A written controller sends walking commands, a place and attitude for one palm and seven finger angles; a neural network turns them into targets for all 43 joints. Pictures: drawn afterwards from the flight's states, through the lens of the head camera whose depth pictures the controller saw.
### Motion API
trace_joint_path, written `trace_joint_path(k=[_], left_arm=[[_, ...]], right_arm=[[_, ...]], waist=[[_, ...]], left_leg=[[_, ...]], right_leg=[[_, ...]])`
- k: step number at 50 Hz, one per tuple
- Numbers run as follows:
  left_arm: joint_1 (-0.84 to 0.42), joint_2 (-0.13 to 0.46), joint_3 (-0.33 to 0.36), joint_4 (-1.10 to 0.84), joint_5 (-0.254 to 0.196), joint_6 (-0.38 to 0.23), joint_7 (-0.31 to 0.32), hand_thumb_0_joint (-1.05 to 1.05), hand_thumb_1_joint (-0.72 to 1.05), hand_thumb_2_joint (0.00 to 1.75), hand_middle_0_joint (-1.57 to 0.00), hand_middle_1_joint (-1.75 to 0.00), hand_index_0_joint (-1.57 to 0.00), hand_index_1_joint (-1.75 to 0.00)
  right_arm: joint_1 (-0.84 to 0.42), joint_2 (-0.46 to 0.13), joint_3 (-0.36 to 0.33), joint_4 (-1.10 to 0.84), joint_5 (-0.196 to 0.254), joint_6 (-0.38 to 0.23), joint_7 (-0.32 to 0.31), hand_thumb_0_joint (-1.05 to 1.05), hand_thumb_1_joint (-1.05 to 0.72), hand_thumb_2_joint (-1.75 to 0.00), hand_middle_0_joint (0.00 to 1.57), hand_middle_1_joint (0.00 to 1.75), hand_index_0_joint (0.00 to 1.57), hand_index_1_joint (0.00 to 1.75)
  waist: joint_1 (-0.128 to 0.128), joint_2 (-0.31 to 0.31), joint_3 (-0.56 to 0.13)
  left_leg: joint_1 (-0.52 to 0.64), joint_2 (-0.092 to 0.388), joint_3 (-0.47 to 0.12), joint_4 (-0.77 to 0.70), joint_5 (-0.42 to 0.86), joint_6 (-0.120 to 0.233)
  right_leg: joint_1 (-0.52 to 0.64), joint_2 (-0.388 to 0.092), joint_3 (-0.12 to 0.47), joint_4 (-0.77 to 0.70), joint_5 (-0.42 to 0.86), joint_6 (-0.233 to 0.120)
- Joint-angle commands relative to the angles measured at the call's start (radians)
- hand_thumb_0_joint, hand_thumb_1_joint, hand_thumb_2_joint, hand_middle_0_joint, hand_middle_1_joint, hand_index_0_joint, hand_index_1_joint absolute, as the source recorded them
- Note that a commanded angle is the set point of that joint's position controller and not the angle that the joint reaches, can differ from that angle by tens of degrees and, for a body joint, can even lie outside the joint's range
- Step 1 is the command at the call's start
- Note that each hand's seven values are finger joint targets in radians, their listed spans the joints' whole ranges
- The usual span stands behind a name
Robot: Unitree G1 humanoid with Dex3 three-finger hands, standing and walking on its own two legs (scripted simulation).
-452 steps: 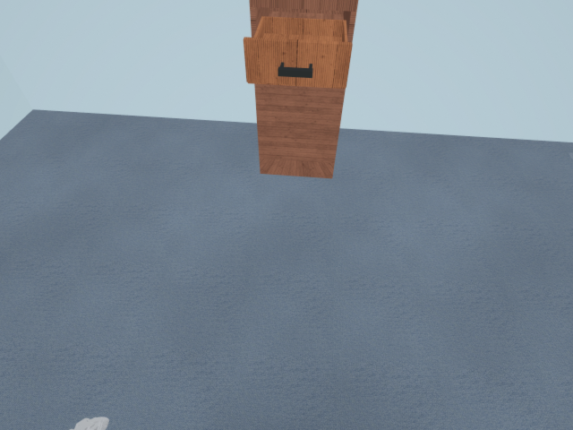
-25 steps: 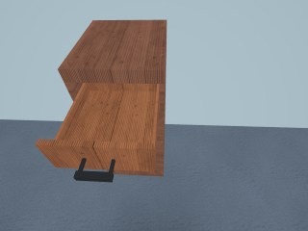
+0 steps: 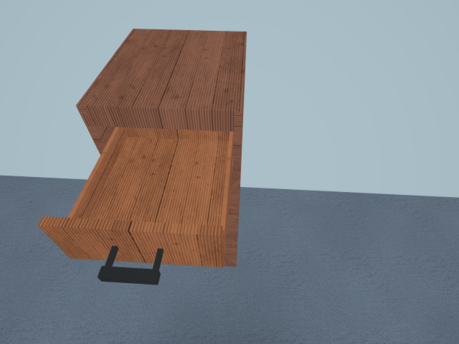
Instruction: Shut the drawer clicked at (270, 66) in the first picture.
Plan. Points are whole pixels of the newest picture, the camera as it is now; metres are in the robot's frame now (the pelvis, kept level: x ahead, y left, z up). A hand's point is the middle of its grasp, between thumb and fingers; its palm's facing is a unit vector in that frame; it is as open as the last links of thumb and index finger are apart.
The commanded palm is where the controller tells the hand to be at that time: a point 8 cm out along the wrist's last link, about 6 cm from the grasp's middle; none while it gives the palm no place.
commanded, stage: raise the hand and make a fist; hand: left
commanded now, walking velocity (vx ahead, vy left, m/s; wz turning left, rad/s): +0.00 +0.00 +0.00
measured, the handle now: (133, 264) +0.26 +0.21 -0.04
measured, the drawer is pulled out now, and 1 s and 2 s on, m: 0.28 0.27 0.27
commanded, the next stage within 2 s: bring the fist close to the handle in 1.90 s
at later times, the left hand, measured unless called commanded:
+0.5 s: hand out of the picture +0.10 +0.15 -0.03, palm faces +0.05 -1.00 -0.06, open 5.7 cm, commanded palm +0.08 +0.22 -0.03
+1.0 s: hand out of the picture +0.11 +0.17 +0.01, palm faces +0.03 -1.00 -0.07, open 3.3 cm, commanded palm +0.06 +0.21 +0.02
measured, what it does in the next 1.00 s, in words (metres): lowers itself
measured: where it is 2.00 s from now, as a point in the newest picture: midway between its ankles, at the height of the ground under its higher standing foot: outside the picture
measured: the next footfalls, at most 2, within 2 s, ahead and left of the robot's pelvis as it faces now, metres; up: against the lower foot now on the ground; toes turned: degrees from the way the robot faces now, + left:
none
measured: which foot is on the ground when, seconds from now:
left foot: down 0.00-1.00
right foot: down 0.00-1.00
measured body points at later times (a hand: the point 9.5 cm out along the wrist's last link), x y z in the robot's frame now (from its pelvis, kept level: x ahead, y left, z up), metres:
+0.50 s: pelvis -0.05 -0.03 -0.09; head -0.01 -0.02 +0.36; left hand +0.10 +0.21 -0.02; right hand +0.22 -0.24 -0.11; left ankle -0.03 +0.10 -0.74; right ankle -0.02 -0.11 -0.74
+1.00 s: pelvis -0.04 -0.01 -0.06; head -0.01 -0.01 +0.39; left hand +0.10 +0.22 +0.01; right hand +0.14 -0.25 -0.13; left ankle -0.03 +0.10 -0.74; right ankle -0.02 -0.11 -0.74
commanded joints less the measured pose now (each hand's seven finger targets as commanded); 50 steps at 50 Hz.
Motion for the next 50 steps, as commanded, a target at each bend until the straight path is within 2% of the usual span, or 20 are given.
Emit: trace_joint_path(k=[1,2,3,4,5,6,7,8,10,11,14,18,20,23,27,29,33,34,42,50], left_arm=[[-0.594,0.313,0.108,-1.523,-0.197,-0.238,0.012,0.0,0.9,0.9,-0.22,-0.32,-0.22,-0.32],[-0.172,0.247,0.101,-1.277,-0.112,-0.188,0.051,0.0,0.9,0.9,-0.24,-0.34,-0.24,-0.34],[0.098,0.039,-0.02,-1.128,-0.143,-0.049,0.089,0.0,0.9,0.9,-0.26,-0.37,-0.26,-0.37],[0.078,-0.047,-0.077,-1.142,-0.159,-0.036,0.064,0.0,0.9,0.9,-0.28,-0.39,-0.28,-0.39],[0.014,0.019,-0.02,-1.174,-0.165,-0.071,0.05,0.0,0.9,0.9,-0.3,-0.41,-0.3,-0.41],[0.035,0.072,0.04,-1.17,-0.157,-0.118,0.028,0.0,0.9,0.9,-0.32,-0.43,-0.32,-0.43],[0.19,0.02,0.04,-1.089,-0.17,-0.168,-0.011,0.0,0.9,0.9,-0.34,-0.45,-0.34,-0.45],[0.341,-0.011,0.041,-1.043,-0.18,-0.221,-0.055,0.0,0.9,0.9,-0.36,-0.47,-0.36,-0.47],[0.456,-0.037,0.052,-1.001,-0.211,-0.355,-0.171,0.0,0.9,0.9,-0.4,-0.52,-0.4,-0.52],[0.405,0.018,0.084,-1.089,-0.22,-0.417,-0.203,0.0,0.9,0.9,-0.42,-0.54,-0.42,-0.54],[0.3,0.164,0.19,-1.384,-0.217,-0.565,-0.235,0.0,0.9,0.9,-0.48,-0.6,-0.48,-0.6],[0.189,0.151,0.188,-1.337,-0.215,-0.714,-0.299,0.0,0.9,0.9,-0.56,-0.69,-0.56,-0.69],[0.235,0.122,0.164,-1.295,-0.246,-0.694,-0.352,0.0,0.9,0.9,-0.6,-0.73,-0.6,-0.73],[0.184,0.171,0.16,-1.369,-0.272,-0.559,-0.408,0.0,0.9,0.9,-0.66,-0.8,-0.66,-0.8],[0.166,0.208,0.212,-1.47,-0.303,-0.42,-0.406,0.0,0.9,0.9,-0.74,-0.88,-0.74,-0.88],[0.191,0.205,0.244,-1.436,-0.311,-0.39,-0.388,0.0,0.9,0.9,-0.78,-0.93,-0.78,-0.93],[0.254,0.212,0.279,-1.383,-0.308,-0.385,-0.366,0.0,0.9,0.9,-0.86,-1.01,-0.86,-1.01],[0.263,0.178,0.238,-1.397,-0.309,-0.388,-0.372,0.0,0.9,0.9,-0.88,-1.04,-0.88,-1.04],[0.326,0.192,0.227,-1.5,-0.304,-0.43,-0.349,0.0,0.9,0.9,-1.04,-1.21,-1.04,-1.21],[0.434,0.148,0.164,-1.586,-0.267,-0.438,-0.294,0.0,0.9,0.9,-1.2,-1.38,-1.2,-1.38]], right_arm=[[-0.002,-0.288,-0.056,-0.429,0.061,-0.16,-0.045,0.0,-0.9,-0.9,0.2,0.3,0.2,0.3],[-0.089,-0.204,-0.038,-0.379,0.04,-0.246,-0.073,0.0,-0.9,-0.9,0.2,0.3,0.2,0.3],[-0.098,-0.164,-0.058,-0.385,0.064,-0.28,-0.067,0.0,-0.9,-0.9,0.2,0.3,0.2,0.3],[-0.052,-0.185,-0.053,-0.357,0.061,-0.286,-0.059,0.0,-0.9,-0.9,0.2,0.3,0.2,0.3],[-0.079,-0.217,-0.074,-0.412,0.052,-0.304,-0.054,0.0,-0.9,-0.9,0.2,0.3,0.2,0.3],[-0.069,-0.238,-0.089,-0.441,0.034,-0.315,-0.05,0.0,-0.9,-0.9,0.2,0.3,0.2,0.3],[-0.081,-0.225,-0.098,-0.475,0.024,-0.322,-0.043,0.0,-0.9,-0.9,0.2,0.3,0.2,0.3],[-0.11,-0.216,-0.106,-0.518,0.025,-0.327,-0.029,0.0,-0.9,-0.9,0.2,0.3,0.2,0.3],[-0.146,-0.205,-0.116,-0.579,0.023,-0.322,0.002,0.0,-0.9,-0.9,0.2,0.3,0.2,0.3],[-0.156,-0.213,-0.118,-0.62,0.021,-0.331,0.008,0.0,-0.9,-0.9,0.2,0.3,0.2,0.3],[-0.133,-0.193,-0.121,-0.678,0.013,-0.343,0.019,0.0,-0.9,-0.9,0.2,0.3,0.2,0.3],[-0.147,-0.182,-0.12,-0.668,0.018,-0.319,0.016,0.0,-0.9,-0.9,0.2,0.3,0.2,0.3],[-0.169,-0.19,-0.117,-0.716,0.033,-0.313,0.012,0.0,-0.9,-0.9,0.2,0.3,0.2,0.3],[-0.16,-0.204,-0.107,-0.768,0.061,-0.295,-0.01,0.0,-0.9,-0.9,0.2,0.3,0.2,0.3],[-0.143,-0.181,-0.091,-0.786,0.067,-0.269,-0.04,0.0,-0.9,-0.9,0.2,0.3,0.2,0.3],[-0.149,-0.168,-0.084,-0.767,0.063,-0.258,-0.048,0.0,-0.9,-0.9,0.2,0.3,0.2,0.3],[-0.179,-0.16,-0.08,-0.744,0.058,-0.267,-0.046,0.0,-0.9,-0.9,0.2,0.3,0.2,0.3],[-0.166,-0.159,-0.075,-0.749,0.057,-0.272,-0.043,0.0,-0.9,-0.9,0.2,0.3,0.2,0.3],[-0.155,-0.17,-0.086,-0.746,0.063,-0.32,-0.032,0.0,-0.9,-0.9,0.2,0.3,0.2,0.3],[-0.142,-0.172,-0.091,-0.762,0.065,-0.326,-0.016,0.0,-0.9,-0.9,0.2,0.3,0.2,0.3]], waist=[[-0.091,0.065,-0.434],[0.006,0.252,-0.449],[-0.028,0.208,-0.269],[-0.045,0.093,-0.14],[-0.063,0.03,-0.041],[-0.073,-0.067,-0.076],[-0.042,-0.157,-0.075],[0.001,-0.173,-0.091],[0.037,-0.246,-0.109],[0.047,-0.216,-0.192],[0.061,0.135,-0.361],[-0.023,-0.001,-0.206],[-0.012,0.016,-0.207],[-0.026,0.039,-0.292],[-0.009,0.018,-0.352],[-0.008,-0.027,-0.315],[0.007,-0.048,-0.28],[0.001,-0.046,-0.28],[0.009,-0.02,-0.269],[0.012,0.032,-0.27]], left_leg=[[0.149,0.022,-0.132,0.024,0.441,0.001],[0.216,0.054,-0.118,0.012,0.555,0.003],[0.096,0.077,-0.133,-0.002,0.562,-0.036],[0.024,0.066,-0.14,0.02,0.451,-0.026],[-0.071,0.047,-0.161,0.06,0.303,-0.013],[-0.131,0.025,-0.157,0.106,0.214,-0.009],[-0.198,0.019,-0.149,0.145,0.172,-0.01],[-0.246,0.008,-0.13,0.181,0.154,-0.014],[-0.385,-0.005,-0.114,0.27,0.116,-0.028],[-0.435,-0.012,-0.108,0.316,0.098,-0.023],[-0.386,-0.014,-0.091,0.39,0.135,-0.02],[-0.596,-0.001,-0.133,0.549,0.003,-0.01],[-0.657,-0.007,-0.126,0.574,-0.084,-0.005],[-0.643,-0.011,-0.114,0.585,-0.119,0.008],[-0.61,-0.005,-0.128,0.566,-0.058,0.014],[-0.614,0.001,-0.138,0.556,-0.039,0.01],[-0.61,0.004,-0.151,0.52,-0.031,0.004],[-0.6,0.001,-0.151,0.507,-0.026,0.005],[-0.544,-0.002,-0.153,0.45,-0.054,0.007],[-0.465,0.005,-0.156,0.404,-0.008,0.007]], right_leg=[[0.034,-0.04,0.058,0.029,0.526,-0.024],[-0.011,0.005,0.036,0.072,0.272,-0.041],[-0.128,0.001,-0.026,0.089,0.098,-0.024],[-0.183,0.007,-0.04,0.074,0.094,-0.013],[-0.23,0.008,-0.053,0.052,0.091,-0.01],[-0.259,0.014,-0.063,0.052,0.09,-0.011],[-0.29,0.019,-0.076,0.08,0.063,-0.01],[-0.296,0.016,-0.069,0.112,0.055,-0.017],[-0.345,0.024,-0.069,0.225,0.074,-0.018],[-0.335,0.017,-0.04,0.271,0.078,-0.018],[-0.357,0.016,0.01,0.358,0.078,-0.042],[-0.586,0.026,0.038,0.44,-0.031,-0.036],[-0.59,0.015,0.074,0.424,-0.14,-0.035],[-0.528,0.004,0.128,0.36,-0.222,-0.021],[-0.414,-0.004,0.136,0.318,-0.159,-0.004],[-0.406,-0.002,0.121,0.31,-0.114,0.002],[-0.397,-0.007,0.1,0.3,-0.11,0.005],[-0.396,-0.01,0.094,0.299,-0.101,0.007],[-0.418,-0.001,0.054,0.287,-0.196,-0.008],[-0.42,0.018,-0.018,0.332,-0.077,-0.018]])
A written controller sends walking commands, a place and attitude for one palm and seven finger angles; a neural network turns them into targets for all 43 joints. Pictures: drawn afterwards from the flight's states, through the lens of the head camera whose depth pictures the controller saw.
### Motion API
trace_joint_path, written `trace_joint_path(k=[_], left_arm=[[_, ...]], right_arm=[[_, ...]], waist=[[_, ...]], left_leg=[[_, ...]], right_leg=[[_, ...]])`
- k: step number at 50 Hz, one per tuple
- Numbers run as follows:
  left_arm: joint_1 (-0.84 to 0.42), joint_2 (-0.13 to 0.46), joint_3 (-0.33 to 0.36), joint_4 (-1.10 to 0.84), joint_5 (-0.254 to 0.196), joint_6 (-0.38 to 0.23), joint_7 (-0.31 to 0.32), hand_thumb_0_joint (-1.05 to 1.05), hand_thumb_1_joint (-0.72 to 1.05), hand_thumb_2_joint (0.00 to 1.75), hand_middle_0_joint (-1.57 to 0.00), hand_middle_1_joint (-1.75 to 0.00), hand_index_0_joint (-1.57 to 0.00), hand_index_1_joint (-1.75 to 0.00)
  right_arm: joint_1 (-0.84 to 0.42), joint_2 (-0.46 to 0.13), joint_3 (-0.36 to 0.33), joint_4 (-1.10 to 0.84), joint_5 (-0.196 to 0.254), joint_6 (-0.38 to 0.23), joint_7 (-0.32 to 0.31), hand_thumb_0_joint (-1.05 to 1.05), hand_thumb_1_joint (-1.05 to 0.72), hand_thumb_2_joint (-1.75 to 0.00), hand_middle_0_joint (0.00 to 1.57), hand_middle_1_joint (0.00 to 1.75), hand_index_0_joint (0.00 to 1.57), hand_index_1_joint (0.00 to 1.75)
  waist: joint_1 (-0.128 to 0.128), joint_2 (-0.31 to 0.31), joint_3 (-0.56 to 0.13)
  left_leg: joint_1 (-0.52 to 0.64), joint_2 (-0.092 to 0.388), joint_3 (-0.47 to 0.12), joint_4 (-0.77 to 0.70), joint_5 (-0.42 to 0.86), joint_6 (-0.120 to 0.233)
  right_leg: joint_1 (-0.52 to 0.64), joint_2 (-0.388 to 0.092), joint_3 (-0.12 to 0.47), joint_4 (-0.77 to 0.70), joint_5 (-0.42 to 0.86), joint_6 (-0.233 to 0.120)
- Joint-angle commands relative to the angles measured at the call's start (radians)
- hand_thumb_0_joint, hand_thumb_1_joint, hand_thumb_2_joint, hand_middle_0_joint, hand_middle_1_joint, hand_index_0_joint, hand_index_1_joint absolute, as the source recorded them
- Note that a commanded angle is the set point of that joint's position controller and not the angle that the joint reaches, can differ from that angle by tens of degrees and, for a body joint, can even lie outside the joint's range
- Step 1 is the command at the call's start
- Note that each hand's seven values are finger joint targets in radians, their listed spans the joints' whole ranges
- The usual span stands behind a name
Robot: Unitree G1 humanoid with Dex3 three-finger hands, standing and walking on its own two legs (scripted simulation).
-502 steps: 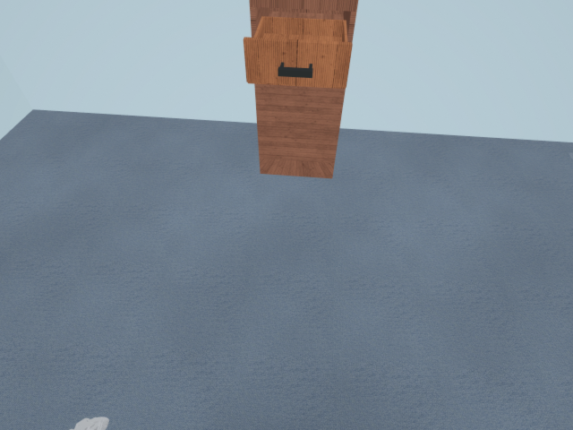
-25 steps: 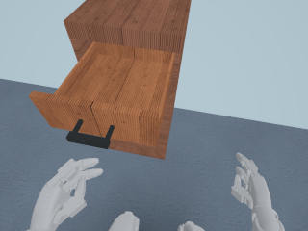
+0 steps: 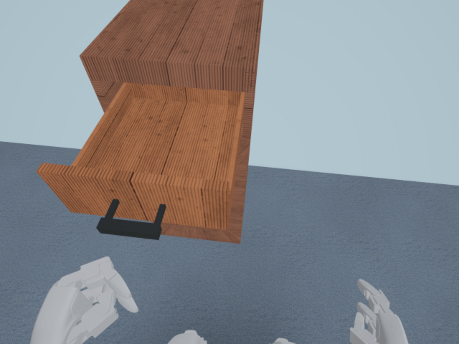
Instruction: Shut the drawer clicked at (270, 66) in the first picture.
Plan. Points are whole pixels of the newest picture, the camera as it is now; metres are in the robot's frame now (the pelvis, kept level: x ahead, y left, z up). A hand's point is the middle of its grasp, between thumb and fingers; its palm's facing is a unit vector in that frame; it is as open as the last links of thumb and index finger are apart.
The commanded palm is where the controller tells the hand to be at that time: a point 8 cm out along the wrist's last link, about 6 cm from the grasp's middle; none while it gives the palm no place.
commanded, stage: raise the hand and make a fist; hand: left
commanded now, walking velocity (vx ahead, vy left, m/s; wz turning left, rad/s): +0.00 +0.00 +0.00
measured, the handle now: (133, 218) +0.33 +0.20 +0.02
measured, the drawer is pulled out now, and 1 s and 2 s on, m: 0.27 0.27 0.27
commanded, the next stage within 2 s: bring the fist close to the handle in 0.90 s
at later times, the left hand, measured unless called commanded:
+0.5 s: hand (97, 311) +0.15 +0.17 +0.11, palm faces -0.04 -1.00 -0.08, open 3.2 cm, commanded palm +0.10 +0.23 +0.12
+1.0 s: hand (86, 315) +0.15 +0.18 +0.11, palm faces -0.01 -1.00 -0.10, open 3.2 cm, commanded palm +0.10 +0.24 +0.12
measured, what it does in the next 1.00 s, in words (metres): stands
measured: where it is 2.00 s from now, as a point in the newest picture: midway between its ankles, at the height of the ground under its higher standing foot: outside the picture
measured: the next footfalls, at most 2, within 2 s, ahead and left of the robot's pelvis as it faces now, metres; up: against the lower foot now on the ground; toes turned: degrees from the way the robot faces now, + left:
none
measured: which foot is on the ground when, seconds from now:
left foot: down 0.00-1.00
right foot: down 0.00-1.00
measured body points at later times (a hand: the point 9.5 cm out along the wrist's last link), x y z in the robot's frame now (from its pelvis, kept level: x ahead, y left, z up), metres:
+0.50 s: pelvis +0.01 +0.01 +0.01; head +0.02 +0.01 +0.46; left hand +0.15 +0.23 +0.12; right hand +0.23 -0.18 -0.03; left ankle +0.02 +0.11 -0.68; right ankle +0.02 -0.10 -0.68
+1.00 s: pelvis +0.01 +0.00 +0.02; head +0.01 +0.00 +0.47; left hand +0.14 +0.24 +0.12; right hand +0.22 -0.21 -0.03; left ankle +0.02 +0.11 -0.68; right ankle +0.02 -0.10 -0.68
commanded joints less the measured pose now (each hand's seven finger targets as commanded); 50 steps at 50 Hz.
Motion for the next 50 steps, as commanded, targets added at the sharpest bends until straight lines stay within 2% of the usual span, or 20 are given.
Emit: trace_joint_path(k=[1,3,4,6,10,18,22,23,24,27,29,32,33,36,38,42,43,45,47,50], left_arm=[[0.071,0.063,0.013,-0.268,0.001,-0.061,0.017,0.0,0.9,0.9,-1.22,-1.4,-1.22,-1.4],[0.085,0.08,0.022,-0.282,0.016,-0.044,0.03,0.0,0.9,0.9,-1.26,-1.45,-1.26,-1.45],[0.109,0.06,0.003,-0.295,0.014,-0.035,0.032,0.0,0.9,0.9,-1.28,-1.47,-1.28,-1.47],[0.116,0.08,0.029,-0.314,0.013,-0.018,0.036,0.0,0.9,0.9,-1.32,-1.51,-1.32,-1.51],[0.111,0.065,0.004,-0.359,0.017,0.008,0.04,0.0,0.9,0.9,-1.4,-1.6,-1.4,-1.6],[0.092,0.08,0.009,-0.399,0.009,0.044,0.008,0.0,0.9,0.9,-1.4,-1.6,-1.4,-1.6],[0.116,0.085,0.012,-0.445,0.003,0.065,0.004,0.0,0.9,0.9,-1.4,-1.6,-1.4,-1.6],[0.136,0.099,0.035,-0.43,0.008,0.073,0.012,0.0,0.9,0.9,-1.4,-1.6,-1.4,-1.6],[0.155,0.082,0.023,-0.439,0.008,0.08,0.013,0.0,0.9,0.9,-1.4,-1.6,-1.4,-1.6],[0.137,0.085,0.038,-0.411,-0.001,0.094,0.018,0.0,0.9,0.9,-1.4,-1.6,-1.4,-1.6],[0.143,0.078,0.042,-0.384,-0.003,0.094,0.018,0.0,0.9,0.9,-1.4,-1.6,-1.4,-1.6],[0.136,0.089,0.046,-0.407,-0.011,0.08,0.009,0.0,0.9,0.9,-1.4,-1.6,-1.4,-1.6],[0.129,0.104,0.067,-0.401,-0.01,0.073,0.013,0.0,0.9,0.9,-1.4,-1.6,-1.4,-1.6],[0.144,0.095,0.058,-0.407,-0.015,0.055,0.006,0.0,0.9,0.9,-1.4,-1.6,-1.4,-1.6],[0.119,0.11,0.073,-0.39,-0.016,0.048,0.008,0.0,0.9,0.9,-1.4,-1.6,-1.4,-1.6],[0.155,0.109,0.091,-0.364,-0.029,0.042,-0.004,0.0,0.9,0.9,-1.4,-1.6,-1.4,-1.6],[0.158,0.114,0.099,-0.361,-0.028,0.041,-0.006,0.0,0.9,0.9,-1.4,-1.6,-1.4,-1.6],[0.152,0.118,0.108,-0.347,-0.035,0.044,-0.015,0.0,0.9,0.9,-1.4,-1.6,-1.4,-1.6],[0.128,0.117,0.106,-0.356,-0.046,0.036,-0.026,0.0,0.9,0.9,-1.4,-1.6,-1.4,-1.6],[0.114,0.118,0.111,-0.333,-0.051,0.034,-0.034,0.0,0.9,0.9,-1.4,-1.6,-1.4,-1.6]], right_arm=[[-0.128,-0.085,-0.023,-0.21,0.005,-0.076,0.007,0.0,-0.9,-0.9,0.2,0.3,0.2,0.3],[-0.134,-0.083,-0.024,-0.211,0.005,-0.068,0.01,0.0,-0.9,-0.9,0.2,0.3,0.2,0.3],[-0.132,-0.081,-0.022,-0.222,0.005,-0.064,0.011,0.0,-0.9,-0.9,0.2,0.3,0.2,0.3],[-0.137,-0.078,-0.02,-0.232,0.007,-0.053,0.01,0.0,-0.9,-0.9,0.2,0.3,0.2,0.3],[-0.139,-0.076,-0.007,-0.248,0.008,-0.037,0.011,0.0,-0.9,-0.9,0.2,0.3,0.2,0.3],[-0.145,-0.079,0.01,-0.251,0.011,-0.046,0.005,0.0,-0.9,-0.9,0.2,0.3,0.2,0.3],[-0.142,-0.073,0.013,-0.252,0.015,-0.064,0.008,0.0,-0.9,-0.9,0.2,0.3,0.2,0.3],[-0.15,-0.071,0.012,-0.243,0.016,-0.064,0.007,0.0,-0.9,-0.9,0.2,0.3,0.2,0.3],[-0.145,-0.068,0.015,-0.247,0.017,-0.065,0.009,0.0,-0.9,-0.9,0.2,0.3,0.2,0.3],[-0.153,-0.07,0.015,-0.24,0.02,-0.067,0.005,0.0,-0.9,-0.9,0.2,0.3,0.2,0.3],[-0.157,-0.074,0.015,-0.235,0.021,-0.067,0.002,0.0,-0.9,-0.9,0.2,0.3,0.2,0.3],[-0.152,-0.076,0.015,-0.238,0.021,-0.08,0.001,0.0,-0.9,-0.9,0.2,0.3,0.2,0.3],[-0.155,-0.077,0.012,-0.228,0.02,-0.082,-0.001,0.0,-0.9,-0.9,0.2,0.3,0.2,0.3],[-0.145,-0.077,0.011,-0.226,0.02,-0.095,0.005,0.0,-0.9,-0.9,0.2,0.3,0.2,0.3],[-0.152,-0.08,0.01,-0.215,0.018,-0.1,0.002,0.0,-0.9,-0.9,0.2,0.3,0.2,0.3],[-0.15,-0.077,0.005,-0.214,0.022,-0.106,0.001,0.0,-0.9,-0.9,0.2,0.3,0.2,0.3],[-0.164,-0.078,0.005,-0.208,0.021,-0.107,0.0,0.0,-0.9,-0.9,0.2,0.3,0.2,0.3],[-0.159,-0.076,0.006,-0.209,0.024,-0.106,-0.002,0.0,-0.9,-0.9,0.2,0.3,0.2,0.3],[-0.162,-0.077,0.008,-0.208,0.025,-0.113,-0.006,0.0,-0.9,-0.9,0.2,0.3,0.2,0.3],[-0.162,-0.081,0.008,-0.198,0.024,-0.118,-0.008,0.0,-0.9,-0.9,0.2,0.3,0.2,0.3]], waist=[[0.018,0.018,-0.121],[0.02,0.001,-0.115],[0.022,-0.009,-0.116],[0.029,-0.001,-0.099],[0.02,0.006,-0.073],[0.017,0.0,-0.068],[0.031,0.02,-0.094],[0.037,0.01,-0.085],[0.039,0.007,-0.087],[0.035,-0.016,-0.044],[0.034,-0.03,-0.023],[0.035,0.009,-0.045],[0.037,-0.014,-0.044],[0.039,0.012,-0.056],[0.034,0.003,-0.035],[0.04,-0.02,-0.051],[0.046,0.001,-0.048],[0.042,-0.021,-0.039],[0.04,0.007,-0.036],[0.036,-0.015,-0.03]], left_leg=[[0.112,-0.031,-0.06,-0.174,0.178,0.017],[0.12,-0.027,-0.065,-0.179,0.19,0.018],[0.126,-0.028,-0.063,-0.185,0.193,0.018],[0.124,-0.027,-0.063,-0.195,0.189,0.014],[0.149,-0.023,-0.067,-0.208,0.189,0.013],[0.184,-0.021,-0.077,-0.224,0.205,0.014],[0.217,-0.02,-0.08,-0.243,0.232,0.01],[0.216,-0.019,-0.08,-0.245,0.242,0.01],[0.221,-0.02,-0.079,-0.252,0.253,0.008],[0.203,-0.022,-0.076,-0.264,0.217,0.006],[0.194,-0.025,-0.072,-0.269,0.193,0.006],[0.207,-0.028,-0.064,-0.264,0.203,0.006],[0.207,-0.026,-0.066,-0.262,0.21,0.007],[0.212,-0.03,-0.062,-0.258,0.224,0.006],[0.201,-0.03,-0.063,-0.254,0.213,0.007],[0.204,-0.032,-0.058,-0.252,0.226,0.006],[0.203,-0.033,-0.057,-0.252,0.232,0.007],[0.196,-0.034,-0.056,-0.252,0.218,0.006],[0.201,-0.036,-0.054,-0.249,0.208,0.006],[0.198,-0.035,-0.058,-0.247,0.198,0.008]], right_leg=[[0.086,0.023,0.058,-0.167,0.111,0.012],[0.094,0.026,0.054,-0.168,0.129,0.012],[0.1,0.028,0.05,-0.169,0.137,0.013],[0.109,0.03,0.046,-0.175,0.14,0.012],[0.104,0.036,0.034,-0.182,0.147,0.014],[0.133,0.04,0.035,-0.208,0.172,0.014],[0.16,0.038,0.029,-0.213,0.192,0.013],[0.171,0.039,0.029,-0.219,0.2,0.01],[0.178,0.04,0.023,-0.217,0.211,0.011],[0.177,0.041,0.027,-0.238,0.187,0.012],[0.175,0.044,0.033,-0.252,0.163,0.012],[0.185,0.04,0.042,-0.256,0.172,0.011],[0.192,0.041,0.042,-0.259,0.175,0.01],[0.196,0.04,0.045,-0.255,0.19,0.009],[0.192,0.04,0.054,-0.265,0.177,0.009],[0.205,0.039,0.06,-0.268,0.198,0.01],[0.214,0.038,0.064,-0.271,0.205,0.007],[0.206,0.038,0.07,-0.28,0.19,0.01],[0.206,0.035,0.081,-0.288,0.172,0.01],[0.201,0.036,0.088,-0.3,0.155,0.011]])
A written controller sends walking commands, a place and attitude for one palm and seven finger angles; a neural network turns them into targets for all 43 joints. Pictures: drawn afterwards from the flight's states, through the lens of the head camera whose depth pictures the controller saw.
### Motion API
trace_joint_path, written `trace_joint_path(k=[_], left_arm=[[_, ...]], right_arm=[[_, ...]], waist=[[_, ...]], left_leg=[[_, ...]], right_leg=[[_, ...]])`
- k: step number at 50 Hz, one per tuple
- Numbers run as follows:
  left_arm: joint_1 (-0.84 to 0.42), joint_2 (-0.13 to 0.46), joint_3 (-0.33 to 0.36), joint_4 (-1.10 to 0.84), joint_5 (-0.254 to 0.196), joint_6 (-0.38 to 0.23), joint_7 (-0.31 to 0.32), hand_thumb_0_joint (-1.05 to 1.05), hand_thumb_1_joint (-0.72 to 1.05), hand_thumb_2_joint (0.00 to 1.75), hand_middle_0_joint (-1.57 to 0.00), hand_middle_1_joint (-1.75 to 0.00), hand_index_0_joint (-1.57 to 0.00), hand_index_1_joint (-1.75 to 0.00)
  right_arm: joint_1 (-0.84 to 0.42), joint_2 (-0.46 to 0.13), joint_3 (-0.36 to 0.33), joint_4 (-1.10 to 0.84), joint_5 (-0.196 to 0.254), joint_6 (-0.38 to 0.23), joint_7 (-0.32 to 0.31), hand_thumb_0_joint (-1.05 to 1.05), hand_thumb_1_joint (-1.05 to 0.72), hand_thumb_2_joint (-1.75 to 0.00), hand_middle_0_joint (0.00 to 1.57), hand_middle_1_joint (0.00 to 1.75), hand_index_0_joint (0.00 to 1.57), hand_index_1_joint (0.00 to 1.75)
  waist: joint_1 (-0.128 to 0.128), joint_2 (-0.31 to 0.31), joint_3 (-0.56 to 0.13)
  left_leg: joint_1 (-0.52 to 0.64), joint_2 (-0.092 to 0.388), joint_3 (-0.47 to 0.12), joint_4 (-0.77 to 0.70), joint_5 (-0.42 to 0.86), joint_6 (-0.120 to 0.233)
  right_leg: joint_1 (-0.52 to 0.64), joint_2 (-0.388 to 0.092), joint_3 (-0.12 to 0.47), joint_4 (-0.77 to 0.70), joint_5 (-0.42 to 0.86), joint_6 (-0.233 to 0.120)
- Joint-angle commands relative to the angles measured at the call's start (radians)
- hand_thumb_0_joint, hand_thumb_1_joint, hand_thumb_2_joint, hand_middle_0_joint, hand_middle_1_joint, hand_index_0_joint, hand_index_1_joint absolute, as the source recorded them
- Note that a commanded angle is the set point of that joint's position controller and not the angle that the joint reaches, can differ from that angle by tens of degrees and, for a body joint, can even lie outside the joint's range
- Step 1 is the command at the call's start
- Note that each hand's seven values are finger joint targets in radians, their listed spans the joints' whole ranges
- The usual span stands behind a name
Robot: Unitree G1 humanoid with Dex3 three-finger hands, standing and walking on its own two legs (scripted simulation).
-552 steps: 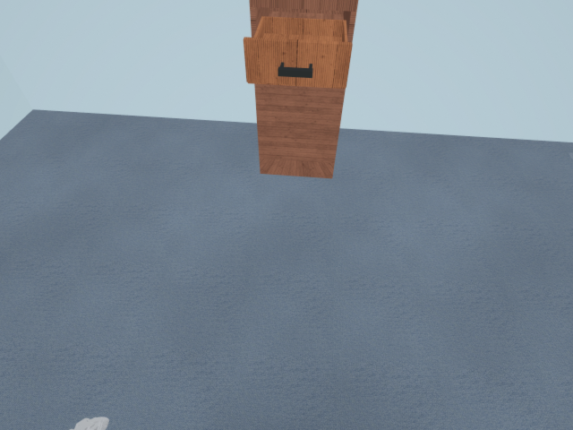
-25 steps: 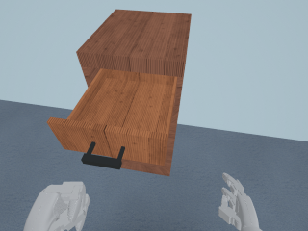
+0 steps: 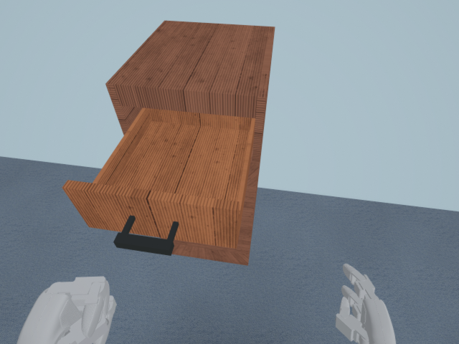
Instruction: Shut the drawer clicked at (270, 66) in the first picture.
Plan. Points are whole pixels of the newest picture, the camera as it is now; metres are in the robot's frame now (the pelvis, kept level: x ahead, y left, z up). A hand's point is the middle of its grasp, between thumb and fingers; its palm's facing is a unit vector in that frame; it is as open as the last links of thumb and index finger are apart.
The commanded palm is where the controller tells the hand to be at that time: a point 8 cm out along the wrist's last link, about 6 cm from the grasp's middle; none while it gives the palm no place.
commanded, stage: bring the fist close to the handle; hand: left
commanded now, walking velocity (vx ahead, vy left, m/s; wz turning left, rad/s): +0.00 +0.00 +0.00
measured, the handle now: (148, 234) +0.31 +0.19 +0.00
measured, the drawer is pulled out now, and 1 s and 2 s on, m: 0.27 0.27 0.26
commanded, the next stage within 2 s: push the drawer shut in 1.40 s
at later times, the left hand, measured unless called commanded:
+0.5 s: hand (131, 307) +0.17 +0.16 +0.05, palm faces -0.06 -1.00 -0.06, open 3.2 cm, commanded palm +0.14 +0.22 +0.05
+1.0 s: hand (154, 287) +0.21 +0.15 +0.00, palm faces -0.09 -0.99 -0.04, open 3.2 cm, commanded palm +0.19 +0.21 +0.00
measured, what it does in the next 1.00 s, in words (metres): stands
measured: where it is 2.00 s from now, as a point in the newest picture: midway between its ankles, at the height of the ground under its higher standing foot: outside the picture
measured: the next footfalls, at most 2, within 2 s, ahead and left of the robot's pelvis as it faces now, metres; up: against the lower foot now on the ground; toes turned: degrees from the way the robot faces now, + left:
none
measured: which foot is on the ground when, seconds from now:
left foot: down 0.00-1.00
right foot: down 0.00-1.00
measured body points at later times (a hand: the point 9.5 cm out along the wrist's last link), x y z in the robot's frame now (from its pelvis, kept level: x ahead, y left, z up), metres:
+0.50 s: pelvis -0.01 +0.00 -0.01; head +0.02 +0.00 +0.43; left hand +0.16 +0.22 +0.06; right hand +0.18 -0.23 -0.08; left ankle +0.01 +0.10 -0.70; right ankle +0.00 -0.11 -0.70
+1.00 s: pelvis -0.01 +0.00 -0.04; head +0.06 +0.00 +0.40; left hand +0.21 +0.21 +0.01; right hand +0.17 -0.23 -0.12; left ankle +0.01 +0.10 -0.70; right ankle +0.00 -0.11 -0.70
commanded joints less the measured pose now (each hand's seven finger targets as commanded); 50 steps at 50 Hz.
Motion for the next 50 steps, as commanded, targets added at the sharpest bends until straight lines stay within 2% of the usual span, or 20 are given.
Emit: trace_joint_path(k=[1,5,9,11,13,15,18,20,21,24,27,28,30,33,35,39,41,45,48,50], left_arm=[[0.002,0.088,0.073,-0.17,-0.033,-0.076,-0.017,0.0,0.9,0.9,-1.4,-1.6,-1.4,-1.6],[-0.044,0.063,0.037,-0.133,-0.026,-0.089,-0.029,0.0,0.9,0.9,-1.4,-1.6,-1.4,-1.6],[-0.091,0.093,0.065,-0.115,-0.011,-0.11,-0.022,0.0,0.9,0.9,-1.4,-1.6,-1.4,-1.6],[-0.116,0.073,0.039,-0.112,-0.011,-0.115,-0.019,0.0,0.9,0.9,-1.4,-1.6,-1.4,-1.6],[-0.133,0.093,0.06,-0.084,-0.001,-0.119,-0.008,0.0,0.9,0.9,-1.4,-1.6,-1.4,-1.6],[-0.143,0.052,0.017,-0.086,0.001,-0.12,-0.006,0.0,0.9,0.9,-1.4,-1.6,-1.4,-1.6],[-0.156,0.078,0.044,-0.047,0.012,-0.116,0.006,0.0,0.9,0.9,-1.4,-1.6,-1.4,-1.6],[-0.157,0.039,-0.006,-0.06,0.015,-0.117,0.008,0.0,0.9,0.9,-1.4,-1.6,-1.4,-1.6],[-0.174,0.05,-0.001,-0.061,0.018,-0.116,0.015,0.0,0.9,0.9,-1.4,-1.6,-1.4,-1.6],[-0.191,0.053,0.001,-0.026,0.032,-0.119,0.037,0.0,0.9,0.9,-1.4,-1.6,-1.4,-1.6],[-0.21,0.053,0.004,-0.02,0.03,-0.133,0.045,0.0,0.9,0.9,-1.4,-1.6,-1.4,-1.6],[-0.206,0.071,0.023,-0.004,0.038,-0.136,0.054,0.0,0.9,0.9,-1.4,-1.6,-1.4,-1.6],[-0.235,0.046,-0.001,0.007,0.033,-0.142,0.054,0.0,0.9,0.9,-1.4,-1.6,-1.4,-1.6],[-0.277,0.071,0.014,0.027,0.037,-0.159,0.054,0.0,0.9,0.9,-1.4,-1.6,-1.4,-1.6],[-0.29,0.057,0.003,0.041,0.034,-0.165,0.047,0.0,0.9,0.9,-1.4,-1.6,-1.4,-1.6],[-0.337,0.059,0.003,0.084,0.033,-0.168,0.04,0.0,0.9,0.9,-1.4,-1.6,-1.4,-1.6],[-0.365,0.048,-0.019,0.066,0.033,-0.174,0.039,0.0,0.9,0.9,-1.4,-1.6,-1.4,-1.6],[-0.36,0.029,-0.051,0.071,0.05,-0.168,0.057,0.0,0.9,0.9,-1.4,-1.6,-1.4,-1.6],[-0.387,0.062,-0.016,0.124,0.06,-0.166,0.078,0.0,0.9,0.9,-1.4,-1.6,-1.4,-1.6],[-0.379,0.042,-0.028,0.119,0.06,-0.176,0.081,0.0,0.9,0.9,-1.4,-1.6,-1.4,-1.6]], right_arm=[[-0.126,-0.108,-0.043,-0.17,0.007,-0.081,-0.014,0.0,-0.9,-0.9,0.2,0.3,0.2,0.3],[-0.117,-0.116,-0.044,-0.162,-0.002,-0.083,-0.012,0.0,-0.9,-0.9,0.2,0.3,0.2,0.3],[-0.112,-0.119,-0.049,-0.155,-0.006,-0.075,-0.011,0.0,-0.9,-0.9,0.2,0.3,0.2,0.3],[-0.111,-0.118,-0.047,-0.158,-0.009,-0.073,-0.007,0.0,-0.9,-0.9,0.2,0.3,0.2,0.3],[-0.111,-0.121,-0.05,-0.151,-0.013,-0.063,-0.009,0.0,-0.9,-0.9,0.2,0.3,0.2,0.3],[-0.108,-0.119,-0.049,-0.159,-0.015,-0.061,-0.004,0.0,-0.9,-0.9,0.2,0.3,0.2,0.3],[-0.106,-0.123,-0.054,-0.153,-0.018,-0.046,-0.003,0.0,-0.9,-0.9,0.2,0.3,0.2,0.3],[-0.102,-0.122,-0.052,-0.17,-0.018,-0.042,0.002,0.0,-0.9,-0.9,0.2,0.3,0.2,0.3],[-0.1,-0.123,-0.053,-0.169,-0.019,-0.04,0.003,0.0,-0.9,-0.9,0.2,0.3,0.2,0.3],[-0.091,-0.125,-0.055,-0.17,-0.024,-0.024,-0.001,0.0,-0.9,-0.9,0.2,0.3,0.2,0.3],[-0.084,-0.123,-0.058,-0.175,-0.026,-0.015,-0.001,0.0,-0.9,-0.9,0.2,0.3,0.2,0.3],[-0.089,-0.125,-0.059,-0.17,-0.028,-0.008,-0.002,0.0,-0.9,-0.9,0.2,0.3,0.2,0.3],[-0.082,-0.126,-0.057,-0.176,-0.029,0.001,-0.001,0.0,-0.9,-0.9,0.2,0.3,0.2,0.3],[-0.079,-0.133,-0.056,-0.172,-0.031,0.012,-0.005,0.0,-0.9,-0.9,0.2,0.3,0.2,0.3],[-0.071,-0.132,-0.056,-0.177,-0.032,0.014,-0.005,0.0,-0.9,-0.9,0.2,0.3,0.2,0.3],[-0.059,-0.139,-0.056,-0.172,-0.034,0.025,-0.006,0.0,-0.9,-0.9,0.2,0.3,0.2,0.3],[-0.056,-0.139,-0.056,-0.178,-0.034,0.025,-0.005,0.0,-0.9,-0.9,0.2,0.3,0.2,0.3],[-0.048,-0.139,-0.057,-0.187,-0.039,0.038,0.0,0.0,-0.9,-0.9,0.2,0.3,0.2,0.3],[-0.047,-0.143,-0.06,-0.181,-0.041,0.059,0.0,0.0,-0.9,-0.9,0.2,0.3,0.2,0.3],[-0.049,-0.139,-0.061,-0.195,-0.043,0.068,0.005,0.0,-0.9,-0.9,0.2,0.3,0.2,0.3]], waist=[[-0.008,-0.044,-0.018],[-0.025,-0.048,-0.02],[-0.02,-0.012,-0.042],[-0.029,-0.008,-0.051],[-0.029,-0.028,-0.053],[-0.032,-0.011,-0.064],[-0.028,-0.031,-0.084],[-0.034,-0.006,-0.089],[-0.033,0.005,-0.099],[-0.037,-0.042,-0.101],[-0.035,-0.02,-0.13],[-0.031,-0.045,-0.136],[-0.041,-0.04,-0.135],[-0.048,-0.05,-0.145],[-0.047,-0.017,-0.166],[-0.056,-0.038,-0.19],[-0.056,-0.002,-0.217],[-0.056,0.007,-0.251],[-0.056,-0.052,-0.231],[-0.049,-0.038,-0.256]], left_leg=[[0.021,-0.035,-0.055,-0.135,0.177,0.004],[0.01,-0.04,-0.058,-0.12,0.166,0.007],[-0.002,-0.041,-0.057,-0.11,0.148,0.006],[-0.006,-0.042,-0.059,-0.101,0.149,0.008],[-0.025,-0.04,-0.06,-0.094,0.143,0.008],[-0.024,-0.041,-0.061,-0.09,0.148,0.009],[-0.046,-0.041,-0.064,-0.08,0.158,0.008],[-0.046,-0.041,-0.062,-0.078,0.155,0.007],[-0.052,-0.042,-0.062,-0.072,0.151,0.006],[-0.081,-0.04,-0.067,-0.059,0.139,0.007],[-0.091,-0.04,-0.062,-0.041,0.146,0.003],[-0.103,-0.038,-0.064,-0.036,0.153,0.004],[-0.122,-0.04,-0.061,-0.021,0.14,0.003],[-0.149,-0.037,-0.063,0.002,0.129,0.006],[-0.149,-0.037,-0.063,0.016,0.135,0.004],[-0.179,-0.035,-0.067,0.044,0.148,0.004],[-0.167,-0.035,-0.069,0.054,0.165,0.003],[-0.167,-0.031,-0.071,0.076,0.215,0.001],[-0.219,-0.03,-0.072,0.094,0.195,0.002],[-0.228,-0.033,-0.066,0.106,0.197,0.002]], right_leg=[[0.013,0.025,0.087,-0.167,0.119,0.001],[-0.016,0.023,0.087,-0.158,0.113,0.005],[-0.028,0.02,0.09,-0.141,0.074,0.0],[-0.041,0.02,0.084,-0.128,0.082,0.002],[-0.048,0.021,0.083,-0.122,0.069,0.001],[-0.058,0.019,0.073,-0.101,0.086,0.003],[-0.06,0.02,0.07,-0.082,0.095,0.001],[-0.078,0.018,0.062,-0.066,0.1,0.002],[-0.082,0.017,0.064,-0.058,0.096,0.002],[-0.105,0.021,0.065,-0.044,0.075,0.002],[-0.118,0.02,0.064,-0.018,0.088,0.002],[-0.115,0.022,0.063,-0.012,0.092,0.001],[-0.134,0.02,0.067,-0.003,0.085,0.004],[-0.159,0.022,0.072,0.014,0.067,0.002],[-0.175,0.021,0.071,0.032,0.077,0.001],[-0.194,0.021,0.069,0.061,0.096,0.002],[-0.211,0.02,0.066,0.081,0.113,0.001],[-0.23,0.02,0.057,0.117,0.16,0.0],[-0.243,0.023,0.06,0.13,0.146,-0.001],[-0.243,0.02,0.064,0.143,0.154,-0.001]])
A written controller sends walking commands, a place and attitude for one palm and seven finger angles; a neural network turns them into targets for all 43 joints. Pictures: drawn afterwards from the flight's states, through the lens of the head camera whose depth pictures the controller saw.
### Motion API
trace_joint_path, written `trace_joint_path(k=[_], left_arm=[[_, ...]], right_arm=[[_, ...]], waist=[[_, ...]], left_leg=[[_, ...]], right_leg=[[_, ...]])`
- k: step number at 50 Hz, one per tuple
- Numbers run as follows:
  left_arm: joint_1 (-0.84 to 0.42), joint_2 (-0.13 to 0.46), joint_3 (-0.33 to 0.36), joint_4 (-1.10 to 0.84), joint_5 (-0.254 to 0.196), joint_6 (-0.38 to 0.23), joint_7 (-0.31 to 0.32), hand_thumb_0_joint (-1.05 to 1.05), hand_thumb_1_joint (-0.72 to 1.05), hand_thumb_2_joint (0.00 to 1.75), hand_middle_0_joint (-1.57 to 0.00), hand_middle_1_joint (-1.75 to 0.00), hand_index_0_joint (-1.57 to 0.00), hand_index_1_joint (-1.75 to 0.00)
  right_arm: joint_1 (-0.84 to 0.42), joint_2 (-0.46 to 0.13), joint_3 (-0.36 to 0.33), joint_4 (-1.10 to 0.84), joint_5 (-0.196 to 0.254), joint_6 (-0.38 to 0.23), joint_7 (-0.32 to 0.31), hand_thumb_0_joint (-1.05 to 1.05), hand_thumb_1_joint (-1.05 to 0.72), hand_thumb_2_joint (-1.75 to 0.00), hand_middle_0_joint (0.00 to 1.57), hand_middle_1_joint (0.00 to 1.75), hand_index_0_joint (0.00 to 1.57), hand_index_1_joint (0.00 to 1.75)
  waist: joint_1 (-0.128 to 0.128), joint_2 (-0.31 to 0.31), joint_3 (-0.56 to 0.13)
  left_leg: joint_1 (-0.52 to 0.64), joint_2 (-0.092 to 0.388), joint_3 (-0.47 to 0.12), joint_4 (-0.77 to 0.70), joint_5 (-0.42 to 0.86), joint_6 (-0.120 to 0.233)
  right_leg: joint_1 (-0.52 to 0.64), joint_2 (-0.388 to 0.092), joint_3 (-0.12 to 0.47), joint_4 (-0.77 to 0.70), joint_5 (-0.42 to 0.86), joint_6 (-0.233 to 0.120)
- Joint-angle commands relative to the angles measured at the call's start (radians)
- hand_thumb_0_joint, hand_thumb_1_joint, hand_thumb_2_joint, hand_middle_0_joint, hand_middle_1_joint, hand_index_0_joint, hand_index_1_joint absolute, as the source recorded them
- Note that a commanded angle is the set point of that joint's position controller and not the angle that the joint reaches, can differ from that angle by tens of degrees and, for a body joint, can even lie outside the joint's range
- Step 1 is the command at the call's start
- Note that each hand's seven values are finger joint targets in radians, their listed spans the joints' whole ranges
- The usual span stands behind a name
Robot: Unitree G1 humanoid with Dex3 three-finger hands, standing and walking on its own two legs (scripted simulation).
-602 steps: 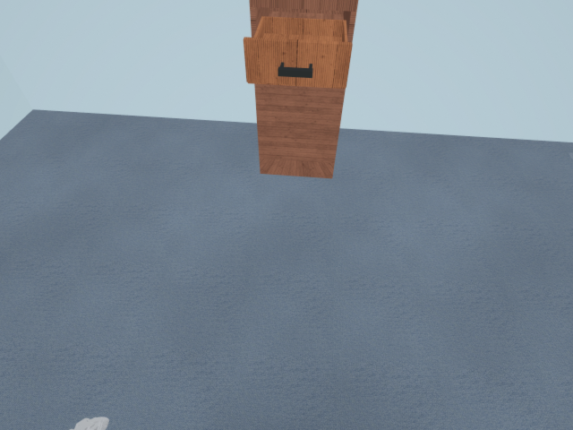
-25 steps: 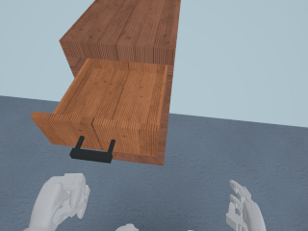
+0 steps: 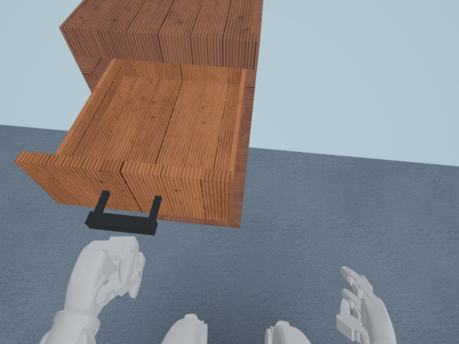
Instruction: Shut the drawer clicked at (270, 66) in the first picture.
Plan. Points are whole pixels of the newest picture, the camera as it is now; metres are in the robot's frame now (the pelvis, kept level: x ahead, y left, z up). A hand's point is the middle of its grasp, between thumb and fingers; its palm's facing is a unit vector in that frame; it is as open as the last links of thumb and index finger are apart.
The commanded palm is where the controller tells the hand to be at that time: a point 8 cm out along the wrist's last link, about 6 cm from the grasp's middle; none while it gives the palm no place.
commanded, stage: bring the fist close to the handle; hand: left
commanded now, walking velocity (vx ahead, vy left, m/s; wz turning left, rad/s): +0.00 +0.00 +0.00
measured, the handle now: (126, 211) +0.32 +0.19 +0.05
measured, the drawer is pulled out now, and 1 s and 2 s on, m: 0.27 0.26 0.12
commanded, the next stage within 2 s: push the drawer shut in 0.40 s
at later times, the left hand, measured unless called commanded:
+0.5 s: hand (140, 273) +0.22 +0.15 +0.04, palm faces -0.07 -1.00 -0.06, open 3.2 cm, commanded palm +0.20 +0.21 +0.05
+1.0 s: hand (143, 249) +0.26 +0.15 +0.04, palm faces -0.10 -0.99 -0.07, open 3.0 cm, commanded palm +0.26 +0.21 +0.05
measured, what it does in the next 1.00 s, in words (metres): stands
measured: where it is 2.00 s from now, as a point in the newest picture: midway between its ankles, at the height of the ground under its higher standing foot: outside the picture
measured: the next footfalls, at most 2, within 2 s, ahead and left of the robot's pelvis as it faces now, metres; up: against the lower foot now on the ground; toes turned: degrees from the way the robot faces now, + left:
none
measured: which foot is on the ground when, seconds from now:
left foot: down 0.00-1.00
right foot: down 0.00-1.00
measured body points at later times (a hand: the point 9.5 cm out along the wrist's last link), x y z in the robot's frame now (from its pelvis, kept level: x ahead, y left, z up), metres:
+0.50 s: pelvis +0.00 -0.01 +0.00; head +0.08 -0.01 +0.44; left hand +0.22 +0.20 +0.05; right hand +0.18 -0.24 -0.08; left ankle +0.02 +0.10 -0.66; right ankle +0.01 -0.11 -0.66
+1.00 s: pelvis +0.00 -0.01 +0.00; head +0.08 -0.01 +0.44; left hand +0.26 +0.21 +0.05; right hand +0.17 -0.25 -0.09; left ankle +0.02 +0.10 -0.66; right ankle +0.01 -0.11 -0.66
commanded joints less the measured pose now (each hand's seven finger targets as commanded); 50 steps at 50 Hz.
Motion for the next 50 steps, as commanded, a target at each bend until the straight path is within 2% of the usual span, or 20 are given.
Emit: trace_joint_path(k=[1,3,7,9,13,17,18,20,23,25,28,29,33,36,38,39,40,42,48,50], left_arm=[[-0.011,0.1,0.078,-0.201,-0.014,-0.079,0.015,0.0,0.9,0.9,-1.4,-1.6,-1.4,-1.6],[0.001,0.127,0.102,-0.219,-0.016,-0.076,0.022,0.0,0.9,0.9,-1.4,-1.6,-1.4,-1.6],[-0.011,0.089,0.046,-0.257,-0.016,-0.074,0.022,0.0,0.9,0.9,-1.4,-1.6,-1.4,-1.6],[0.001,0.07,0.028,-0.24,-0.012,-0.072,0.026,0.0,0.9,0.9,-1.4,-1.6,-1.4,-1.6],[0.01,0.098,0.058,-0.216,-0.013,-0.066,0.025,0.0,0.9,0.9,-1.4,-1.6,-1.4,-1.6],[0.009,0.084,0.041,-0.247,-0.017,-0.073,0.025,0.0,0.9,0.9,-1.4,-1.6,-1.4,-1.6],[0.002,0.102,0.056,-0.242,-0.014,-0.074,0.031,0.0,0.9,0.9,-1.4,-1.6,-1.4,-1.6],[0.043,0.098,0.06,-0.258,-0.019,-0.078,0.03,0.0,0.9,0.9,-1.4,-1.6,-1.4,-1.6],[0.031,0.105,0.062,-0.232,-0.01,-0.074,0.035,0.0,0.9,0.9,-1.4,-1.6,-1.4,-1.6],[0.031,0.091,0.047,-0.245,-0.01,-0.079,0.033,0.0,0.9,0.9,-1.4,-1.6,-1.4,-1.6],[-0.052,0.104,0.041,-0.233,-0.006,-0.083,0.037,0.0,0.9,0.9,-1.4,-1.6,-1.4,-1.6],[-0.055,0.11,0.057,-0.225,-0.006,-0.087,0.038,0.0,0.9,0.9,-1.4,-1.6,-1.4,-1.6],[-0.1,0.131,0.077,-0.188,-0.013,-0.079,0.032,0.0,0.9,0.9,-1.4,-1.6,-1.4,-1.6],[-0.133,0.13,0.084,-0.181,-0.026,-0.07,0.019,0.0,0.9,0.9,-1.4,-1.6,-1.4,-1.6],[-0.161,0.138,0.091,-0.152,-0.029,-0.059,0.016,0.0,0.9,0.9,-1.4,-1.6,-1.4,-1.6],[-0.193,0.126,0.08,-0.163,-0.034,-0.061,0.014,0.0,0.9,0.9,-1.4,-1.6,-1.4,-1.6],[-0.192,0.143,0.104,-0.142,-0.038,-0.059,0.016,0.0,0.9,0.9,-1.4,-1.6,-1.4,-1.6],[-0.234,0.122,0.077,-0.135,-0.037,-0.062,0.013,0.0,0.9,0.9,-1.4,-1.6,-1.4,-1.6],[-0.387,0.155,0.106,-0.06,-0.04,-0.069,0.011,0.0,0.9,0.9,-1.4,-1.6,-1.4,-1.6],[-0.404,0.153,0.104,-0.04,-0.042,-0.065,0.007,0.0,0.9,0.9,-1.4,-1.6,-1.4,-1.6]], right_arm=[[-0.038,-0.124,-0.06,-0.164,0.008,-0.037,-0.007,0.0,-0.9,-0.9,0.2,0.3,0.2,0.3],[-0.037,-0.121,-0.061,-0.168,0.008,-0.024,-0.009,0.0,-0.9,-0.9,0.2,0.3,0.2,0.3],[-0.031,-0.119,-0.055,-0.178,0.012,-0.014,-0.009,0.0,-0.9,-0.9,0.2,0.3,0.2,0.3],[-0.03,-0.119,-0.056,-0.176,0.011,-0.011,-0.011,0.0,-0.9,-0.9,0.2,0.3,0.2,0.3],[-0.035,-0.124,-0.057,-0.177,0.013,-0.001,-0.015,0.0,-0.9,-0.9,0.2,0.3,0.2,0.3],[-0.028,-0.12,-0.055,-0.188,0.013,0.0,-0.014,0.0,-0.9,-0.9,0.2,0.3,0.2,0.3],[-0.028,-0.122,-0.057,-0.184,0.012,0.002,-0.016,0.0,-0.9,-0.9,0.2,0.3,0.2,0.3],[-0.024,-0.116,-0.06,-0.187,0.013,0.002,-0.015,0.0,-0.9,-0.9,0.2,0.3,0.2,0.3],[-0.03,-0.119,-0.059,-0.184,0.014,0.012,-0.017,0.0,-0.9,-0.9,0.2,0.3,0.2,0.3],[-0.029,-0.118,-0.058,-0.187,0.014,0.011,-0.014,0.0,-0.9,-0.9,0.2,0.3,0.2,0.3],[-0.019,-0.126,-0.051,-0.18,0.009,0.011,-0.018,0.0,-0.9,-0.9,0.2,0.3,0.2,0.3],[-0.018,-0.127,-0.054,-0.178,0.009,0.009,-0.019,0.0,-0.9,-0.9,0.2,0.3,0.2,0.3],[-0.013,-0.134,-0.052,-0.173,0.01,0.01,-0.021,0.0,-0.9,-0.9,0.2,0.3,0.2,0.3],[-0.015,-0.134,-0.049,-0.172,0.012,0.01,-0.02,0.0,-0.9,-0.9,0.2,0.3,0.2,0.3],[-0.016,-0.138,-0.046,-0.167,0.015,0.012,-0.022,0.0,-0.9,-0.9,0.2,0.3,0.2,0.3],[-0.014,-0.137,-0.044,-0.163,0.013,0.01,-0.021,0.0,-0.9,-0.9,0.2,0.3,0.2,0.3],[-0.009,-0.139,-0.045,-0.158,0.013,0.01,-0.022,0.0,-0.9,-0.9,0.2,0.3,0.2,0.3],[-0.012,-0.14,-0.042,-0.154,0.013,0.005,-0.022,0.0,-0.9,-0.9,0.2,0.3,0.2,0.3],[-0.015,-0.151,-0.04,-0.123,0.013,0.0,-0.025,0.0,-0.9,-0.9,0.2,0.3,0.2,0.3],[-0.013,-0.151,-0.039,-0.12,0.014,-0.001,-0.023,0.0,-0.9,-0.9,0.2,0.3,0.2,0.3]], waist=[[0.007,-0.005,-0.249],[0.012,-0.017,-0.264],[-0.009,0.028,-0.248],[-0.019,-0.009,-0.236],[-0.016,-0.03,-0.216],[-0.014,0.001,-0.238],[-0.017,-0.024,-0.241],[-0.004,0.003,-0.262],[-0.018,-0.032,-0.221],[-0.015,-0.002,-0.22],[-0.038,-0.017,-0.203],[-0.028,-0.009,-0.216],[-0.032,-0.031,-0.236],[-0.023,0.004,-0.254],[-0.035,-0.023,-0.246],[-0.035,0.002,-0.252],[-0.031,-0.001,-0.245],[-0.041,0.001,-0.242],[-0.05,-0.024,-0.243],[-0.043,0.009,-0.259]], left_leg=[[0.134,-0.029,-0.061,-0.141,0.285,-0.006],[0.136,-0.027,-0.06,-0.146,0.298,-0.004],[0.155,-0.026,-0.062,-0.147,0.293,-0.005],[0.142,-0.024,-0.066,-0.141,0.276,-0.002],[0.11,-0.026,-0.064,-0.137,0.243,-0.001],[0.13,-0.028,-0.064,-0.14,0.256,-0.002],[0.128,-0.025,-0.067,-0.137,0.27,-0.001],[0.142,-0.027,-0.059,-0.136,0.292,-0.003],[0.114,-0.026,-0.06,-0.132,0.269,0.0],[0.12,-0.027,-0.06,-0.137,0.257,-0.003],[0.099,-0.027,-0.062,-0.12,0.235,0.002],[0.103,-0.026,-0.061,-0.117,0.243,0.0],[0.095,-0.027,-0.056,-0.112,0.25,0.003],[0.111,-0.03,-0.052,-0.124,0.255,0.001],[0.104,-0.027,-0.054,-0.122,0.255,0.005],[0.108,-0.03,-0.052,-0.122,0.252,0.003],[0.109,-0.03,-0.052,-0.126,0.246,0.001],[0.114,-0.03,-0.052,-0.126,0.244,0.002],[0.099,-0.027,-0.059,-0.128,0.21,0.005],[0.113,-0.031,-0.055,-0.138,0.211,0.002]], right_leg=[[0.123,0.04,0.06,-0.122,0.25,-0.001],[0.152,0.043,0.064,-0.128,0.264,-0.002],[0.125,0.041,0.059,-0.132,0.258,0.0],[0.109,0.044,0.057,-0.132,0.242,0.004],[0.11,0.045,0.063,-0.14,0.212,0.003],[0.116,0.041,0.06,-0.137,0.225,0.002],[0.12,0.043,0.059,-0.132,0.237,0.002],[0.137,0.041,0.064,-0.132,0.266,0.001],[0.122,0.045,0.064,-0.137,0.245,0.004],[0.115,0.042,0.062,-0.136,0.23,0.002],[0.091,0.044,0.07,-0.14,0.208,0.004],[0.093,0.043,0.071,-0.132,0.216,0.003],[0.114,0.043,0.08,-0.142,0.229,0.005],[0.136,0.039,0.084,-0.149,0.237,0.005],[0.135,0.041,0.084,-0.156,0.237,0.008],[0.138,0.038,0.088,-0.158,0.237,0.008],[0.138,0.038,0.085,-0.163,0.228,0.007],[0.126,0.037,0.083,-0.163,0.226,0.009],[0.118,0.037,0.093,-0.173,0.174,0.008],[0.13,0.033,0.094,-0.177,0.178,0.006]])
